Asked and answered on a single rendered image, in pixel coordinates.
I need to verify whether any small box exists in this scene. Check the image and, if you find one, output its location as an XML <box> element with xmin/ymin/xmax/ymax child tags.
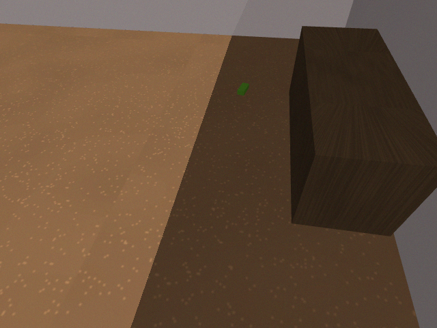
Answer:
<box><xmin>237</xmin><ymin>83</ymin><xmax>249</xmax><ymax>96</ymax></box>

